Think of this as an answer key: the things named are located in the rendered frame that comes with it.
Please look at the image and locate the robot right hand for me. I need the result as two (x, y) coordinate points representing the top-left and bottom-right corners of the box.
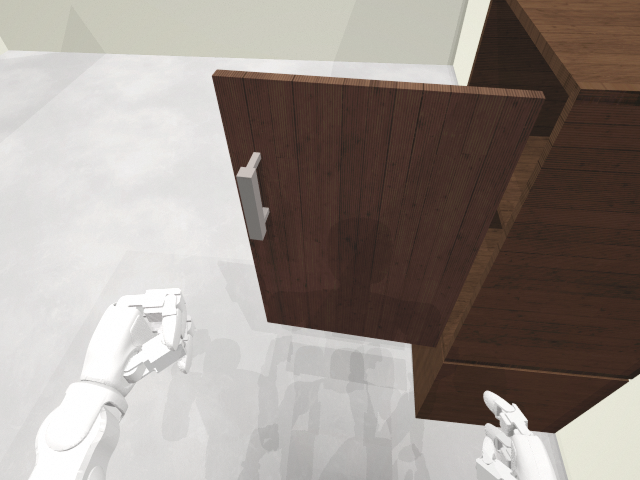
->
(476, 391), (557, 480)

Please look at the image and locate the robot left hand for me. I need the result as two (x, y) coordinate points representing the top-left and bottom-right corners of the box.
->
(80, 288), (196, 397)

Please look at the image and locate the cupboard door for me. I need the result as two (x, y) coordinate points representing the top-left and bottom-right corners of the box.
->
(212, 69), (546, 348)

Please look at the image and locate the handle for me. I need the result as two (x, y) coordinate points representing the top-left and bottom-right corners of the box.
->
(236, 152), (269, 241)

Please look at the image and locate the robot left forearm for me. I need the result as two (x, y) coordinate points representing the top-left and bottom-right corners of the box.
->
(28, 381), (128, 480)

